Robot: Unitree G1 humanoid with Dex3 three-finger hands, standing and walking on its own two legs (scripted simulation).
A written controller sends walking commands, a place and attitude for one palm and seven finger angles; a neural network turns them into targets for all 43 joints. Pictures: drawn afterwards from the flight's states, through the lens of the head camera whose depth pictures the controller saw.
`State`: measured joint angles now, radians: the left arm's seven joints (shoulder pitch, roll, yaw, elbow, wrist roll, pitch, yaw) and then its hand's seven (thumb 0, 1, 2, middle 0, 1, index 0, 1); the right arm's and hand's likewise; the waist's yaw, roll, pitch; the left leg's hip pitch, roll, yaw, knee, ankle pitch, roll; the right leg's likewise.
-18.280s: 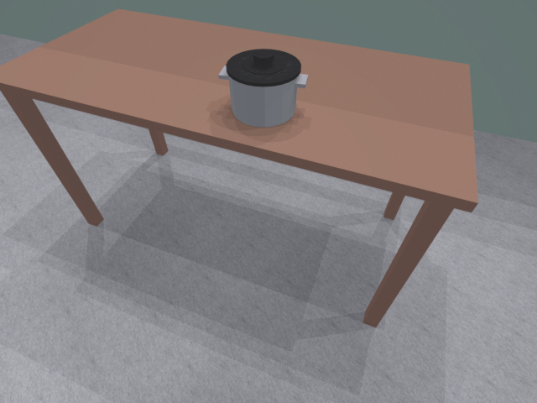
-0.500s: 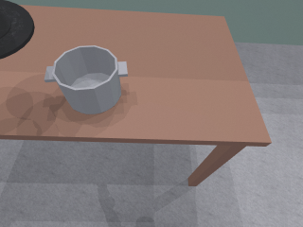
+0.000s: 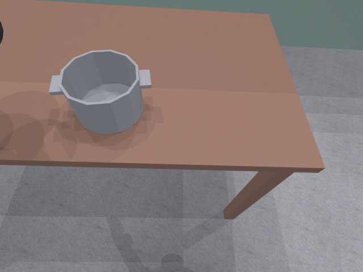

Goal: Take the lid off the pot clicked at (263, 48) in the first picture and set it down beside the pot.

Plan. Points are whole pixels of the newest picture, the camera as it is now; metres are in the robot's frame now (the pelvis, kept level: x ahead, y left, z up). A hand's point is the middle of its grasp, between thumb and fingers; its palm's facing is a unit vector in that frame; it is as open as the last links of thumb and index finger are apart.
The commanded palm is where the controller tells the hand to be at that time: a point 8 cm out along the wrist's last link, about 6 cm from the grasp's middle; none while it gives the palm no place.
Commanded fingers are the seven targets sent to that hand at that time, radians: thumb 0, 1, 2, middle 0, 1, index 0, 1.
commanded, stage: move the lid sideways beside the pot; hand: left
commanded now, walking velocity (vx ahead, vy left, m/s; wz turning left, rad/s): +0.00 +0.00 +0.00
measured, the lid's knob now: out of the picture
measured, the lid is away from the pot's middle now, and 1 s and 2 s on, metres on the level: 0.23 0.23 0.22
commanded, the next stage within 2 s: lower the lid onto the table in 0.84 s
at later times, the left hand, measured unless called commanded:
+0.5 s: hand out of the picture +0.49 +0.35 +0.26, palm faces -0.28 -0.16 -0.95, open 8.2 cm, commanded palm +0.55 +0.36 +0.34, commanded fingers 0.00 0.63 0.93 -0.82 -1.20 -0.77 -1.11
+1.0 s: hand out of the picture +0.49 +0.36 +0.26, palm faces -0.28 -0.20 -0.94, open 8.2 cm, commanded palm +0.56 +0.37 +0.34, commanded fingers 0.00 0.63 0.93 -0.82 -1.20 -0.77 -1.11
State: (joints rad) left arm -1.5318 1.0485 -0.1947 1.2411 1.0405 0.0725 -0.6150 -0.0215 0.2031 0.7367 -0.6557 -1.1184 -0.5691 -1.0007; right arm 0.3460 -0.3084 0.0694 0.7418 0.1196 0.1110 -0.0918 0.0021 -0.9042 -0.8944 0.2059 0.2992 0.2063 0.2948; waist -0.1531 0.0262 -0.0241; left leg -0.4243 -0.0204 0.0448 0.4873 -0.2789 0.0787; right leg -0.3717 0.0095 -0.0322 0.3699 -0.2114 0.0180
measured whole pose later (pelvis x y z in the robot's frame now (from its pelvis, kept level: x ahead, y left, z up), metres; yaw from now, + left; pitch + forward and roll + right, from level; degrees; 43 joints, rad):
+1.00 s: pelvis +0.00 +0.00 +0.00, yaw +0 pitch +13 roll -3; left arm -1.59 1.06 -0.20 1.27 1.05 0.09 -0.63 -0.02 0.20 0.74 -0.66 -1.12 -0.57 -1.00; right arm 0.37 -0.31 0.07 0.75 0.12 0.09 -0.08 0.00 -0.90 -0.89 0.21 0.30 0.21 0.29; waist -0.17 0.03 -0.01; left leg -0.46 -0.02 0.04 0.53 -0.31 0.08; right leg -0.39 0.01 -0.03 0.39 -0.22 0.02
